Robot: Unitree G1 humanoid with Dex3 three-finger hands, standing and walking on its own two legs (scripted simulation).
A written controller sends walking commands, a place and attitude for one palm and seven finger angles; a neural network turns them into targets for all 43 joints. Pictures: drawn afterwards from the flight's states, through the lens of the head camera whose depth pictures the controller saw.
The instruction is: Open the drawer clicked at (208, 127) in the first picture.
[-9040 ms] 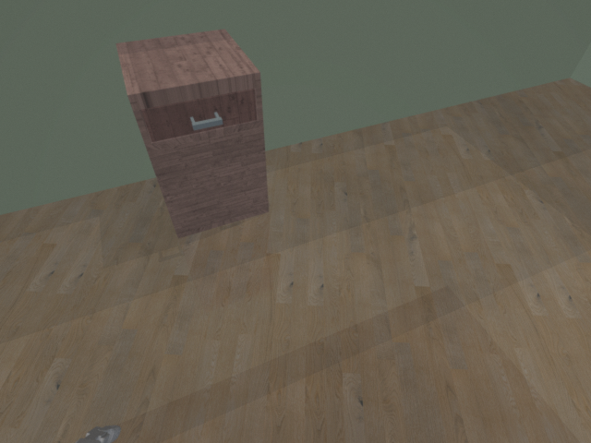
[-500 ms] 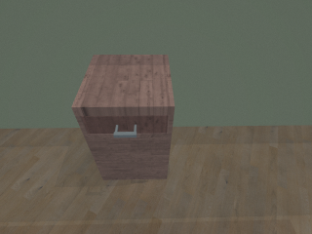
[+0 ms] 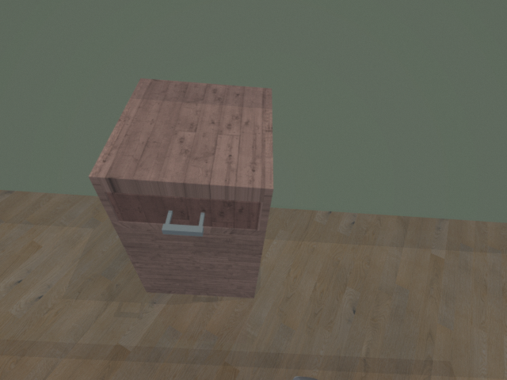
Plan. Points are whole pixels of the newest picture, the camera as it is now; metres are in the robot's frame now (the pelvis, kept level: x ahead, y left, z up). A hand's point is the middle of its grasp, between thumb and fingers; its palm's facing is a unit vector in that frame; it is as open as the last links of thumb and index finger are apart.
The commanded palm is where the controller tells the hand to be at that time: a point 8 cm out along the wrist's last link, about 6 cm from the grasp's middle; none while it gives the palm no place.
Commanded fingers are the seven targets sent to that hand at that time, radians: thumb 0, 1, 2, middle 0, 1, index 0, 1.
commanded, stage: come to a stop and stand still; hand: left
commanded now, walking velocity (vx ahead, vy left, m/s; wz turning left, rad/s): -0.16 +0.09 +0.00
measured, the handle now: (184, 223) +0.51 +0.20 -0.20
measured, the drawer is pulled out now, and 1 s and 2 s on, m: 0.00 0.00 0.00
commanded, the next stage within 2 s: look again from close up in 0.80 s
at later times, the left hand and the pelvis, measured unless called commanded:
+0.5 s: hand out of the picture +0.03 +0.16 -0.19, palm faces +0.12 -0.97 -0.19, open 7.3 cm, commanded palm none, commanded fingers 0.00 0.90 0.90 -0.20 -0.30 -0.20 -0.30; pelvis -0.02 -0.03 -0.01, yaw +2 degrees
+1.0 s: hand out of the picture -0.04 +0.13 -0.18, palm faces +0.01 -0.98 -0.20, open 7.3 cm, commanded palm none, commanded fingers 0.00 0.90 0.90 -0.20 -0.30 -0.20 -0.30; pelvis -0.03 -0.03 -0.01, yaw +1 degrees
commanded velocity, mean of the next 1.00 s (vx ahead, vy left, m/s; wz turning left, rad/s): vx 0.01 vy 0.03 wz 0.00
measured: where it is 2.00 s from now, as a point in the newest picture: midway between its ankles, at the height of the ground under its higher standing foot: outside the picture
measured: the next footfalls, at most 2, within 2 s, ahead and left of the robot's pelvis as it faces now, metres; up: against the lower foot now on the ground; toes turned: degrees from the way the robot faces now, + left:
right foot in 0.12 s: +0.10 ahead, -0.17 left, +0.00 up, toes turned -5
left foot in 0.48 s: +0.01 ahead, +0.07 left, +0.00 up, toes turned +2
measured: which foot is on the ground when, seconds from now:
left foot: down 0.00-0.14, up 0.16-0.46, down 0.48-1.00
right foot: up 0.00-0.10, down 0.12-0.50, up 0.52-0.88, down 0.90-1.00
